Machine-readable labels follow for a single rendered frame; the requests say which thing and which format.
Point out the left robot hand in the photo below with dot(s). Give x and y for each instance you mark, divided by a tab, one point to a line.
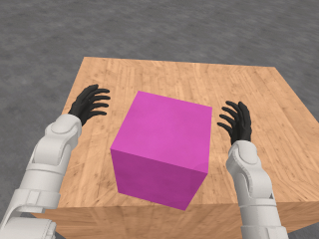
83	106

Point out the robot right forearm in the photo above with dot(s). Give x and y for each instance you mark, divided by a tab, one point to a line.
255	197

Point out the right robot hand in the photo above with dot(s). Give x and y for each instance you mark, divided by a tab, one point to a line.
241	124

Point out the robot left forearm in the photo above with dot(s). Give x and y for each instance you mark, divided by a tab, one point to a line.
41	183

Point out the robot left upper arm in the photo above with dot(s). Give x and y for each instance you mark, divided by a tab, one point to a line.
29	228

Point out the carton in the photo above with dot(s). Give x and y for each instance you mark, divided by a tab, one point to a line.
161	151

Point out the pedestal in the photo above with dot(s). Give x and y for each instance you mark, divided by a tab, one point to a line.
285	134

